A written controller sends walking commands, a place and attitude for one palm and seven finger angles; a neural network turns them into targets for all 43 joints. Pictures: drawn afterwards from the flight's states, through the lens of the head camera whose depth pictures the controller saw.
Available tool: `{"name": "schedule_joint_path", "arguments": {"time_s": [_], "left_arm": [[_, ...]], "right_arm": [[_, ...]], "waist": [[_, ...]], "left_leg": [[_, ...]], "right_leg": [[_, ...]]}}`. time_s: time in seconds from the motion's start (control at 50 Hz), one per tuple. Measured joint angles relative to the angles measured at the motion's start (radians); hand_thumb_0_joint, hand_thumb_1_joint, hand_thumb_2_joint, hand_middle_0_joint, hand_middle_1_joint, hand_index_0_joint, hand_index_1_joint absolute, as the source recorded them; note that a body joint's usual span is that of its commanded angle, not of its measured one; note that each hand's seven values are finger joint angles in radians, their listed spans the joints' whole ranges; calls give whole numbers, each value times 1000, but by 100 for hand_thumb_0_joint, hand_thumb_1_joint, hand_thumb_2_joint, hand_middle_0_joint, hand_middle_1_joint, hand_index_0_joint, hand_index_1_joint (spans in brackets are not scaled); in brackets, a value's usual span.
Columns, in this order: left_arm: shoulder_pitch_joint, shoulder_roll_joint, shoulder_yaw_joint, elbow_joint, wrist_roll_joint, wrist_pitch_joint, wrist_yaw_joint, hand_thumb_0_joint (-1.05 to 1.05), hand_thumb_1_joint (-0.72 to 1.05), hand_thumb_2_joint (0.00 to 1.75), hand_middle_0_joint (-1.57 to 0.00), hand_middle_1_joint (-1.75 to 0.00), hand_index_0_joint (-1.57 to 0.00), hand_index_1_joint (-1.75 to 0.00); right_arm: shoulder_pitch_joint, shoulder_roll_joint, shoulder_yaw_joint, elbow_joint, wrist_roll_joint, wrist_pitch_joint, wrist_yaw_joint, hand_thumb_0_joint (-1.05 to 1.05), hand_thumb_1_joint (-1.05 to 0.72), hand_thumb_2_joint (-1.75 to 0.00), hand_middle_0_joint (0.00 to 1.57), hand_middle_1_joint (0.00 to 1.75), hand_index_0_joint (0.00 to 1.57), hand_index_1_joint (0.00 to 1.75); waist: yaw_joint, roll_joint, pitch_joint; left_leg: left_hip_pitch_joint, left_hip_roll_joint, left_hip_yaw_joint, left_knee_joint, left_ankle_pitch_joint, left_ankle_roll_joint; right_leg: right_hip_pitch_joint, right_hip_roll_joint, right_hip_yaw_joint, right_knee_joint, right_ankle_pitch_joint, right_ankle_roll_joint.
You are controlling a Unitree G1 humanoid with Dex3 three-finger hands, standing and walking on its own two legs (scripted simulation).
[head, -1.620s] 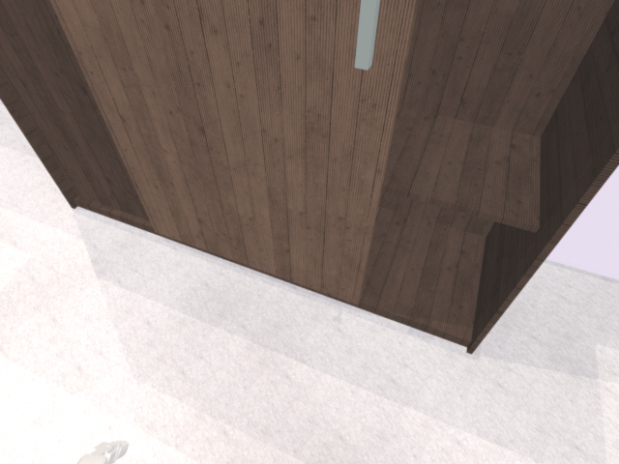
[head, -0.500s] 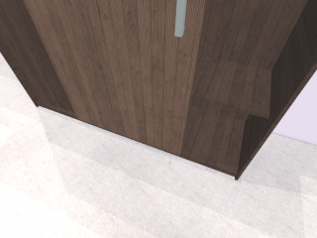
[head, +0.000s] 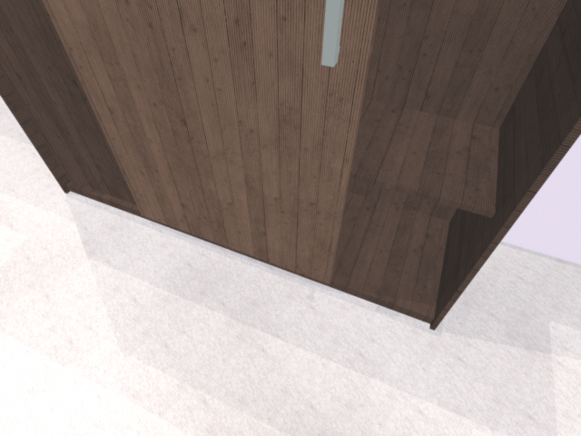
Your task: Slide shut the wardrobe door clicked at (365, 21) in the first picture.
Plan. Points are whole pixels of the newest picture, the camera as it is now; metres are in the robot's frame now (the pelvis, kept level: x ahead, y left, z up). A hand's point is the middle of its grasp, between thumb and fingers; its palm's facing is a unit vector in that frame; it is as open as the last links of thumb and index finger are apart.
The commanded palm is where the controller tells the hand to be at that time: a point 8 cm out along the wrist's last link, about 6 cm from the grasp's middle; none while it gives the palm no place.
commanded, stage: turn to face it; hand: left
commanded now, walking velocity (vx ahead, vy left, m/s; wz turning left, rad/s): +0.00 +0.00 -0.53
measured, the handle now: out of the picture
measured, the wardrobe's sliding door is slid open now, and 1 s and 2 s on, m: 0.40 0.40 0.40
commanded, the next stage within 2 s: take the last steps up to it in 0.66 s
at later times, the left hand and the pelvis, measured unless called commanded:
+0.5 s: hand out of the picture +0.04 +0.17 -0.17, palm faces -0.13 -0.96 -0.25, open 7.4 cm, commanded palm none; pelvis -0.03 -0.02 -0.01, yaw -10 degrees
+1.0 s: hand out of the picture +0.08 +0.23 -0.18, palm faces -0.30 -0.94 -0.18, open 7.4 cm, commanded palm none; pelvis -0.02 +0.05 +0.00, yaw -20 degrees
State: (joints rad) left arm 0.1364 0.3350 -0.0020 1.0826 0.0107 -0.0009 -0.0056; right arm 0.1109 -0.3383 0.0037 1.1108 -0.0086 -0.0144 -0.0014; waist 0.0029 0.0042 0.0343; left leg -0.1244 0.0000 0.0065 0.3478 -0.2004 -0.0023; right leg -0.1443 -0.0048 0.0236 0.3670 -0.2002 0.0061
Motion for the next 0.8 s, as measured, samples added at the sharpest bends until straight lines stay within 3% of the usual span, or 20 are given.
{"name": "schedule_joint_path", "arguments": {"time_s": [0.24,0.32,0.36,0.42,0.5,0.62,0.7,0.74,0.76,0.8], "left_arm": [[57,-62,20,-74,5,57,-3,1,91,90,-20,-30,-20,-30],[75,-91,28,-102,7,60,-10,1,91,90,-20,-30,-20,-30],[83,-115,29,-111,13,53,-11,1,91,90,-20,-30,-20,-30],[100,-142,26,-128,13,37,1,1,91,90,-20,-30,-20,-30],[122,-162,29,-133,9,37,9,1,91,90,-20,-30,-20,-30],[140,-161,41,-132,13,36,13,1,91,90,-20,-30,-20,-30],[136,-148,52,-136,17,41,13,1,91,90,-20,-30,-20,-30],[132,-136,58,-136,14,46,14,1,91,90,-20,-30,-20,-30],[131,-130,61,-137,11,50,14,1,91,90,-20,-30,-20,-30],[122,-111,70,-127,6,60,14,1,91,90,-20,-30,-20,-30]], "right_arm": [[30,87,-21,-94,-3,31,-17,0,-91,-90,20,30,20,30],[45,107,-31,-106,-4,39,-14,0,-90,-90,20,30,20,30],[54,101,-41,-108,-2,48,-14,0,-90,-90,20,30,20,30],[55,99,-52,-106,0,70,-17,0,-91,-90,20,30,20,30],[44,101,-58,-114,-2,64,-12,0,-91,-90,20,30,20,30],[43,104,-61,-128,-1,53,-19,0,-91,-90,20,30,20,30],[43,111,-58,-134,6,43,-24,0,-91,-90,20,30,20,30],[52,117,-54,-141,9,29,-27,0,-91,-90,20,30,20,30],[61,121,-51,-144,9,19,-30,0,-91,-90,20,30,20,30],[78,141,-44,-143,2,13,-30,0,-91,-90,20,30,20,30]], "waist": [[5,-20,30],[17,-19,53],[7,20,59],[11,30,53],[19,21,47],[23,6,15],[32,-8,-4],[27,-16,-14],[20,-20,-20],[14,-52,-22]], "left_leg": [[-81,28,95,156,-84,-4],[-98,44,137,229,-124,-12],[-130,74,126,306,-152,-18],[-237,36,44,544,-277,-25],[-312,16,4,697,-218,-33],[-271,17,-14,572,-208,-42],[-196,8,-17,385,-215,-28],[-137,3,-13,244,-159,-19],[-111,3,-12,178,-118,-7],[-101,-11,8,174,-93,20]], "right_leg": [[-140,35,91,201,-66,-3],[-189,24,50,304,-115,-13],[-190,47,32,316,-118,-39],[-196,51,34,288,-96,-47],[-177,58,67,176,-19,-49],[-170,69,112,92,45,-34],[-184,80,140,80,65,-14],[-197,85,150,94,65,2],[-209,89,151,114,58,11],[-242,80,144,217,-72,8]]}}
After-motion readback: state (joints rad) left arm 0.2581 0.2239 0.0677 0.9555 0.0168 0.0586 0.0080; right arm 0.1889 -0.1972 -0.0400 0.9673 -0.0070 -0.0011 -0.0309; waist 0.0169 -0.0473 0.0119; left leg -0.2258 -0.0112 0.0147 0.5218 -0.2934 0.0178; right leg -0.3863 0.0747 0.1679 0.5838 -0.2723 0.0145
